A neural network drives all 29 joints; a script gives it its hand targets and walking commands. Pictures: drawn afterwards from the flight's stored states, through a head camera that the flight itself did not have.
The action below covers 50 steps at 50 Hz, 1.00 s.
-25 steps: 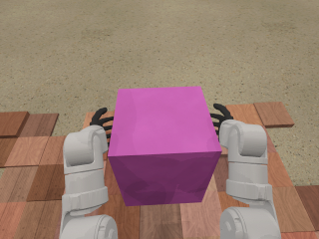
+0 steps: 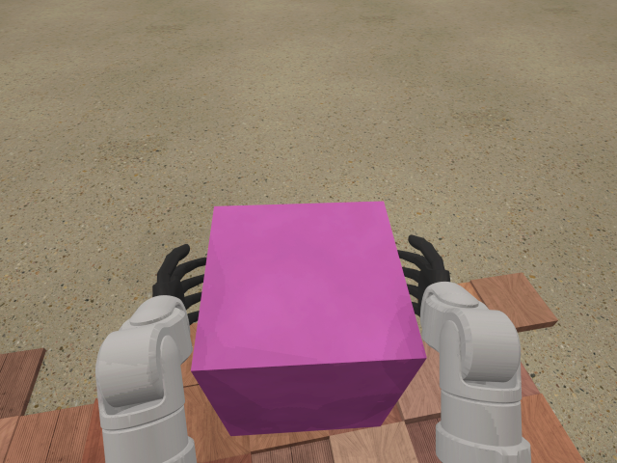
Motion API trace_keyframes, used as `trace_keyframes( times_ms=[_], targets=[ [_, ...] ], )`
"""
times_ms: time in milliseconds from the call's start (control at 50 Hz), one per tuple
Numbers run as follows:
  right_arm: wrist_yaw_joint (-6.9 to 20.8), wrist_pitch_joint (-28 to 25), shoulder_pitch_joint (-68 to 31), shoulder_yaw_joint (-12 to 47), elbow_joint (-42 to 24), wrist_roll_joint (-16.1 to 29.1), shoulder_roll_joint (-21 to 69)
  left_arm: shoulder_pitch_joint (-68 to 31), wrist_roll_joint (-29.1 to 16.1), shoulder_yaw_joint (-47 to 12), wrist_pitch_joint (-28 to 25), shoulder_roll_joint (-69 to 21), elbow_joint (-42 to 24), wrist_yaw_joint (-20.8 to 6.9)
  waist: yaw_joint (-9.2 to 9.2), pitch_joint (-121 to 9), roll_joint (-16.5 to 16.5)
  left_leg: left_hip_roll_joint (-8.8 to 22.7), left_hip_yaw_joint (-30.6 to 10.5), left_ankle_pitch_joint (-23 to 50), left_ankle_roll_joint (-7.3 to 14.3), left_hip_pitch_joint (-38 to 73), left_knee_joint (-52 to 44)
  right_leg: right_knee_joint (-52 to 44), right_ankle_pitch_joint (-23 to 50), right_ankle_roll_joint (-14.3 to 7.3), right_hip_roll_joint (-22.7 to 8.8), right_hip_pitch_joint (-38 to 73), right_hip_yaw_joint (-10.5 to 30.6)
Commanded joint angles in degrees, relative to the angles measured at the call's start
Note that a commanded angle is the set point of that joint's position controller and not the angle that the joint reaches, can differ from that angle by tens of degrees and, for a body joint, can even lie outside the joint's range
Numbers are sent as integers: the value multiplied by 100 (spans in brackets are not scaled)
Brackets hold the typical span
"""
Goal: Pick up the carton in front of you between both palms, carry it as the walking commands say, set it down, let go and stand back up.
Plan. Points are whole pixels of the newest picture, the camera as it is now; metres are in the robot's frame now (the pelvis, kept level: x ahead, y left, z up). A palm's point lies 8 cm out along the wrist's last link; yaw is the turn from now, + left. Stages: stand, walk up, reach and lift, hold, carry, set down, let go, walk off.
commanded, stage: carry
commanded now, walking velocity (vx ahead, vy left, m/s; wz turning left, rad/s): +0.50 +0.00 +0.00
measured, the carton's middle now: (303, 324) +0.29 +0.01 +0.04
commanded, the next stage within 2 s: none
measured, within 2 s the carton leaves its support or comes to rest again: neither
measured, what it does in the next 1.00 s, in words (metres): walks ahead: right foot, then left foot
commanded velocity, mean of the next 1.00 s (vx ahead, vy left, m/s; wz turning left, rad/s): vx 0.50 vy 0.00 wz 0.00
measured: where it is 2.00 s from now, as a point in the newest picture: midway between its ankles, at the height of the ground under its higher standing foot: (290, 238)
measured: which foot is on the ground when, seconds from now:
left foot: down 0.00-0.26, up 0.28-0.74, down 0.76-1.00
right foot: up 0.00-0.22, down 0.24-0.78, up 0.80-1.00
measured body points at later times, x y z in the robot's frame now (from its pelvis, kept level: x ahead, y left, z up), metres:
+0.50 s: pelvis +0.27 -0.07 +0.01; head +0.27 -0.09 +0.46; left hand +0.57 +0.11 +0.09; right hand +0.60 -0.19 +0.09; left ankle +0.28 +0.07 -0.65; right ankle +0.25 -0.14 -0.73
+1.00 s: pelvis +0.58 -0.02 +0.01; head +0.66 +0.00 +0.45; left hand +0.99 +0.14 +0.13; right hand +0.99 -0.16 +0.14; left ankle +0.59 +0.03 -0.73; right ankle +0.62 -0.17 -0.66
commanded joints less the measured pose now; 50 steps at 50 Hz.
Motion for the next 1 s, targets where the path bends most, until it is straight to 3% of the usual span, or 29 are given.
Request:
trace_keyframes(
  times_ms=[0, 40, 80, 120, 160, 180, 200, 240, 260, 280, 300, 340, 400, 480, 520, 560, 640, 680, 700, 720, 740, 760, 780, 800, 820, 840, 880, 940, 980],
  targets=[
    [1293, 166, -2607, 3740, -389, 2218, 4655, -2853, -2340, -4129, 183, -4670, -1, -1482, 14, -1588, 879, 1776, -2449, 351, -490, 2242, -1535, 275, 251, -10, -443, -1748, 468],
    [1389, 202, -2431, 3735, -98, 2215, 4741, -2696, -2187, -4142, 178, -4733, 210, -1437, 70, -1465, 1177, 1515, -1676, -223, -724, 1855, -1758, -889, 427, 116, -440, -1416, 170],
    [1498, 218, -2530, 3769, 186, 2253, 4655, -2655, -2007, -4144, 112, -4739, 591, -1378, 74, -1209, 1108, 1334, -1043, -152, -790, 1681, -1878, -1942, 405, 210, -242, -1251, -186],
    [1549, 183, -2699, 3746, 463, 2282, 4459, -2683, -1904, -4118, 52, -4694, 1006, -1324, 56, -1093, 1261, 1246, -616, -124, -813, 1780, -1735, -2509, 746, 203, -166, -1295, -474],
    [1552, 108, -2885, 3708, 750, 2264, 4324, -2956, -1938, -4107, -12, -4683, 1266, -1294, -74, -994, 1586, 1260, -484, -339, -789, 1789, -1618, -2871, 701, 196, -98, -1345, -782],
    [1542, 29, -3138, 3700, 888, 2244, 4344, -3276, -2006, -4124, -34, -4743, 1186, -1303, 60, -1118, 1899, 1433, -549, -954, -806, 1375, -1419, -3072, 839, 173, -246, -691, -855],
    [1537, -27, -3301, 3724, 935, 2293, 4458, -3417, -2049, -4087, -79, -4787, 1257, -1317, 171, -1132, 1666, 1331, -322, -1578, -853, 743, -1215, -3074, 1094, 216, -174, 75, -1085],
    [1492, -104, -3564, 3721, 1057, 2324, 4595, -3548, -2117, -3976, -168, -4831, 1579, -1361, 244, -1119, 644, 763, 101, -2404, -969, -54, 202, -3333, 220, 274, -51, 1156, -1096],
    [1478, -97, -3782, 3742, 1029, 2377, 4625, -3481, -2104, -3889, -243, -4856, 1824, -1369, 357, -871, -808, 170, 318, -2083, -1367, -959, 1667, -4505, -1103, -48, -1048, 1315, 1144],
    [1455, -102, -3857, 3719, 1163, 2404, 4745, -3579, -2116, -3798, -292, -4844, 1859, -1370, 302, -849, -1467, 124, -424, -1829, -1471, -1852, 2832, -5033, -1530, -626, -1921, 1475, 3134],
    [1433, -138, -3862, 3702, 1240, 2397, 4931, -3704, -2190, -3840, -327, -4952, 1815, -1386, 295, -906, -1011, 464, -890, -1600, -1490, -2125, 3590, -5043, -1336, -889, -2126, 1387, 3199],
    [1393, -237, -3971, 3676, 1206, 2432, 5246, -4069, -2435, -3995, -460, -5279, 1592, -1443, 330, -1265, -414, 845, -1080, -749, -1554, -2327, 4009, -4979, -510, -949, -1963, 1511, 2437],
    [1300, -421, -4070, 3746, 1046, 2442, 5451, -4366, -2707, -4193, -651, -5615, 1347, -1483, 231, -1475, -406, 953, -1034, 54, -1732, -2105, 3730, -5025, 710, -724, -1629, 1539, 1347],
    [1184, -592, -3925, 3789, 1078, 2345, 5281, -4289, -2732, -4261, -748, -5435, 1286, -1447, 265, -1538, -92, 792, -794, 84, -1711, -2710, 3483, -4650, 2363, -810, -1426, 2337, 700],
    [1140, -625, -4100, 3823, 1047, 2362, 5121, -4411, -2732, -4242, -764, -5222, 1251, -1401, 327, -1452, -158, 736, -689, 112, -1691, -2991, 3139, -4544, 2973, -842, -1385, 2654, 527],
    [1091, -626, -4471, 3807, 1001, 2417, 4918, -4742, -2758, -4195, -754, -4989, 1227, -1345, 358, -1149, -127, 626, -516, 270, -1691, -2700, 2020, -4680, 3202, -859, -1204, 2397, 281],
    [975, -528, -5217, 3568, 1317, 2514, 4494, -5325, -2747, -3880, -689, -4567, 1682, -1215, 472, -1021, -599, 161, 139, 1265, -1409, -1341, 617, -4451, 4515, -689, -904, 2093, -453],
    [948, -461, -5522, 3363, 1571, 2532, 4348, -5598, -2729, -3700, -637, -4470, 1956, -1158, 290, -1281, -770, -52, 217, 1324, -1191, -599, 266, -3772, 5789, -520, -904, 2226, -686],
    [946, -427, -5656, 3233, 1713, 2526, 4298, -5783, -2732, -3631, -605, -4467, 2072, -1134, 167, -1535, -819, -103, 126, 1757, -1118, -239, 35, -3187, 5996, -383, -812, 2445, -772],
    [951, -395, -5719, 3107, 1860, 2563, 4278, -5982, -2732, -3567, -575, -4480, 2186, -1114, -98, -1914, -675, -182, 167, 1875, -1153, 761, -323, -2104, 5743, -225, -709, 2270, -943],
    [976, -371, -5862, 2989, 1968, 2577, 4274, -6222, -2718, -3486, -551, -4489, 2311, -1094, -349, -2136, -152, 131, -224, 1768, -1264, 1904, -498, -884, 4484, -117, -519, 1401, -862],
    [1007, -382, -6229, 2829, 2162, 2523, 4164, -6590, -2722, -3422, -494, -4738, 2377, -1064, -230, -2974, 1488, 1673, -2561, 2283, -325, 4294, 299, 892, 1717, -12, 32, -1118, -381],
    [1049, -364, -6119, 2808, 2384, 2718, 4452, -6619, -2694, -3347, -458, -4684, 2415, -1028, -452, -3166, 2006, 1935, -3721, 1356, -44, 4462, -234, 1768, -647, -89, 568, -2137, 48],
    [1090, -366, -6470, 2819, 2180, 2857, 4606, -7025, -2738, -3358, -467, -4883, 2308, -974, -350, -2800, 1625, 1819, -3341, 1270, -147, 4143, -308, 1927, -555, -227, 293, -2570, 419],
    [1120, -359, -6900, 2886, 1989, 3032, 4856, -7313, -2754, -3306, -461, -4947, 2204, -920, -327, -2566, 990, 1723, -3034, 1578, -315, 3727, -310, 1551, -242, -283, 144, -2700, 443],
    [1131, -352, -7357, 2897, 1793, 3165, 5048, -7502, -2752, -3244, -447, -5037, 2144, -860, -242, -2367, 726, 1681, -2746, 1659, -466, 3381, -384, 1083, -50, -302, -11, -2689, 405],
    [1129, -302, -7692, 2869, 1621, 3312, 5232, -7525, -2681, -3114, -393, -5117, 2109, -751, -143, -2367, 716, 1561, -2392, 1252, -562, 2852, -580, 502, 286, -248, -117, -2350, 359],
    [1108, -164, -7553, 2686, 1587, 3198, 5191, -7326, -2506, -3026, -284, -5148, 2154, -671, -209, -2434, 900, 1475, -2015, 1564, -459, 3012, -537, -319, 458, -137, -90, -2647, 187],
    [1124, -65, -7339, 2606, 1576, 3022, 5120, -7192, -2361, -3013, -214, -5177, 2117, -673, -287, -2394, 961, 1284, -1663, 2050, -475, 3047, -508, -1116, 1268, -84, -17, -2631, -5]
  ],
)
